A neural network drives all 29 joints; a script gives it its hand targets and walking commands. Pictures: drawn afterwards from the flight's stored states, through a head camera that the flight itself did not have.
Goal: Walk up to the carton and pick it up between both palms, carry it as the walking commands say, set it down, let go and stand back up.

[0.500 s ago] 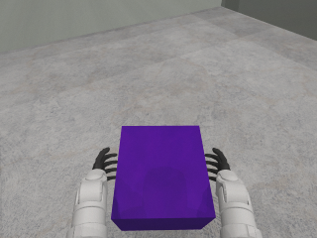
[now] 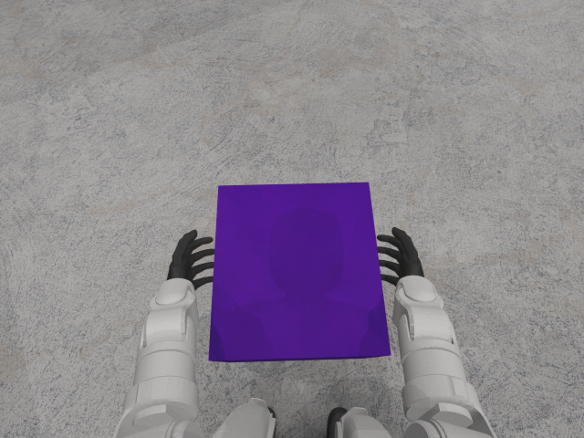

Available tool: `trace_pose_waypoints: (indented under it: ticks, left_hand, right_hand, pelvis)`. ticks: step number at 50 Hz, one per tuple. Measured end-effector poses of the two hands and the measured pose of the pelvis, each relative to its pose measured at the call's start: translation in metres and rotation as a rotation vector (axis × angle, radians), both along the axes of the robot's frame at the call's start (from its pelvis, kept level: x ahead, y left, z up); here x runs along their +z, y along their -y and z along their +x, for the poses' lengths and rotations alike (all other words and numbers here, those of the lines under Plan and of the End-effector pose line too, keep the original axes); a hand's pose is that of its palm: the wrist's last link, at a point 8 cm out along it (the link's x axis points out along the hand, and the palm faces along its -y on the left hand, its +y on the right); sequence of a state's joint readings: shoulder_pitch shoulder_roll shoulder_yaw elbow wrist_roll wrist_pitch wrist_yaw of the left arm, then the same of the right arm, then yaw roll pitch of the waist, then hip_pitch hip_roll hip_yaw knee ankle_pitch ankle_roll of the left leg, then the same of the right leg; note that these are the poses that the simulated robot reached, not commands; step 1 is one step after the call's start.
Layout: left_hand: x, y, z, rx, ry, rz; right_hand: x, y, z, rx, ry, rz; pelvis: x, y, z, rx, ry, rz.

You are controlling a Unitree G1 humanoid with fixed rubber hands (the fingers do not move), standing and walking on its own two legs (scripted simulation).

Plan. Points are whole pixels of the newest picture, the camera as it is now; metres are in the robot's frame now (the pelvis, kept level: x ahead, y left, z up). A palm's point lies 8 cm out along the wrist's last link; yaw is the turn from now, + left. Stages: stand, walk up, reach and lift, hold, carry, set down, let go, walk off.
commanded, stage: set down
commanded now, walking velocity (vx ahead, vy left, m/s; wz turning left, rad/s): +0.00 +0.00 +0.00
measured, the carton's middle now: (295, 277) +0.36 +0.05 -0.13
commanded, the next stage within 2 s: none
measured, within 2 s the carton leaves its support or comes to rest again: neither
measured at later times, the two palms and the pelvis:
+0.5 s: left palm (197, 283) +0.33 +0.22 -0.13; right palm (389, 277) +0.38 -0.11 -0.13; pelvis -0.03 +0.00 -0.07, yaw +0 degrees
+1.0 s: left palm (211, 286) +0.36 +0.22 -0.22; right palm (375, 279) +0.41 -0.10 -0.23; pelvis -0.03 -0.01 -0.15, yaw +1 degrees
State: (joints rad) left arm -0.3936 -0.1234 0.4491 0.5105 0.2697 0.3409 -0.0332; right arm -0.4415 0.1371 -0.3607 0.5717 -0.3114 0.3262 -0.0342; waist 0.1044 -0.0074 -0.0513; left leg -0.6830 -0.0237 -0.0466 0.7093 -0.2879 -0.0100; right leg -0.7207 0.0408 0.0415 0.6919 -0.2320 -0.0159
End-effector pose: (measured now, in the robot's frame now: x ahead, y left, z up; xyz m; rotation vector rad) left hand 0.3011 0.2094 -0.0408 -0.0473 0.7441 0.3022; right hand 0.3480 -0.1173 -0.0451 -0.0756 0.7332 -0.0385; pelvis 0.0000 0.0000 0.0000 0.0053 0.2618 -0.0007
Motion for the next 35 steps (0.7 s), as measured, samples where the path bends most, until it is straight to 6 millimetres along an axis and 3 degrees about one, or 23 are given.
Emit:
trace_pose_waypoints:
  ticks: [15,35]
  left_hand:
    - [-0.050,-0.004,0.018,0.018,0.015,-0.013]
    - [-0.127,-0.007,0.038,0.039,0.008,0.001]
  right_hand:
    - [-0.051,-0.004,0.023,0.010,0.006,0.021]
    - [-0.132,-0.009,0.048,0.006,0.001,0.023]
  pelvis:
    - [-0.041,-0.003,-0.024,-0.001,-0.185,0.003]
    - [-0.102,0.005,-0.028,0.006,-0.396,0.003]
